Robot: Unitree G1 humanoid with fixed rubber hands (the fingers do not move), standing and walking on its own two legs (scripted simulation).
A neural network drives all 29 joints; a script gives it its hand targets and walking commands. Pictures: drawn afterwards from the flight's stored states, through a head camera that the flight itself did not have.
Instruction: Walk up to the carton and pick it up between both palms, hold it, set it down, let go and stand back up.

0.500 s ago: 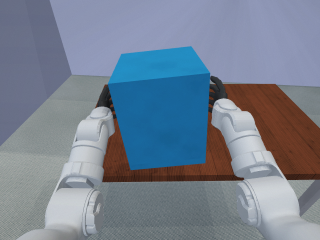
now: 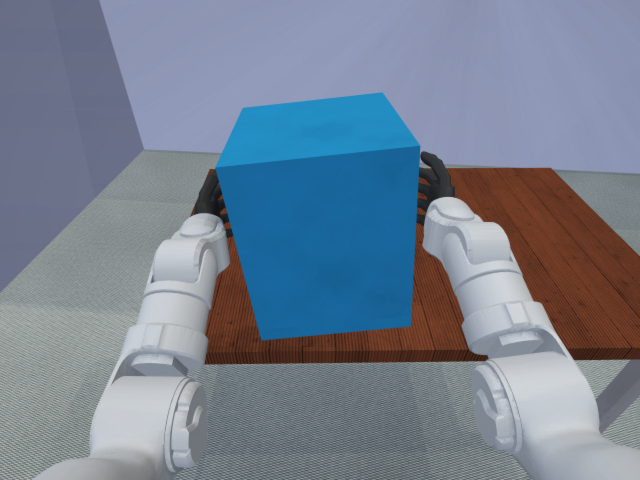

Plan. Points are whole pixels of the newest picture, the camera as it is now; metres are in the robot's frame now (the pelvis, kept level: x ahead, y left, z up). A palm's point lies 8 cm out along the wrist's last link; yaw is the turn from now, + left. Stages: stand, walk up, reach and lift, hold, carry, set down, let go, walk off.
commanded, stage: hold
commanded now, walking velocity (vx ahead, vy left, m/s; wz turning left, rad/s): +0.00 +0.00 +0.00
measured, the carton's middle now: (323, 213) +0.42 +0.01 +0.17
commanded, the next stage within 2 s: none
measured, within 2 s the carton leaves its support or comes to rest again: neither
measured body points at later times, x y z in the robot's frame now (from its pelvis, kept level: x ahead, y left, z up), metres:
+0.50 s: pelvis +0.00 +0.00 +0.00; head -0.06 +0.00 +0.45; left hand +0.39 +0.16 +0.18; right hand +0.41 -0.14 +0.20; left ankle +0.04 +0.12 -0.73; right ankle +0.04 -0.15 -0.73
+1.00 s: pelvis +0.00 +0.00 +0.00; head -0.06 +0.00 +0.45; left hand +0.39 +0.16 +0.18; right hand +0.41 -0.14 +0.20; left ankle +0.04 +0.12 -0.73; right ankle +0.04 -0.15 -0.73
